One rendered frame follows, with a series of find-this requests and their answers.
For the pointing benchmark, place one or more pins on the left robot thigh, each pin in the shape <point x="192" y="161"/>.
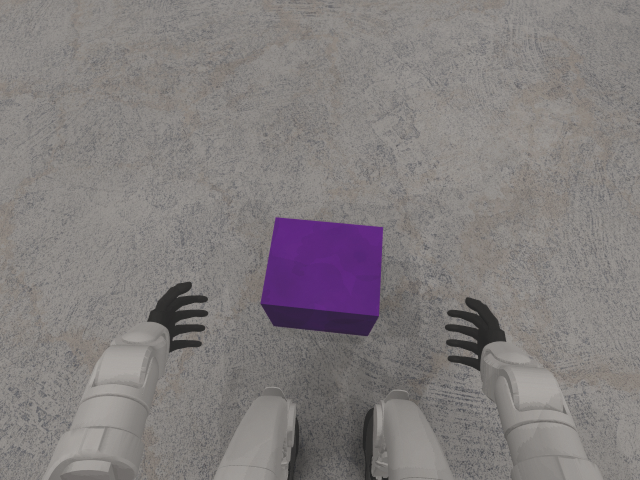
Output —
<point x="255" y="451"/>

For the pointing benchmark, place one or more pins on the left robot forearm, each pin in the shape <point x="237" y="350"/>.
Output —
<point x="104" y="441"/>

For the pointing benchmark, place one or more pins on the robot right hand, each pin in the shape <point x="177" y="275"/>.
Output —
<point x="488" y="331"/>

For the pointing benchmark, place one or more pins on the robot left hand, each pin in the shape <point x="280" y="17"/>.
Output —
<point x="166" y="315"/>

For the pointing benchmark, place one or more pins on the carton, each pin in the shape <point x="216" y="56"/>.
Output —
<point x="323" y="276"/>

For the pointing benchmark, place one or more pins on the right robot forearm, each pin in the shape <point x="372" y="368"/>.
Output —
<point x="537" y="424"/>

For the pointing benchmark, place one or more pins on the right robot thigh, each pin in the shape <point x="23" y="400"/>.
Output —
<point x="413" y="451"/>

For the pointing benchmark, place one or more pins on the robot thigh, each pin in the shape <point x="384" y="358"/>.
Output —
<point x="413" y="451"/>
<point x="255" y="451"/>

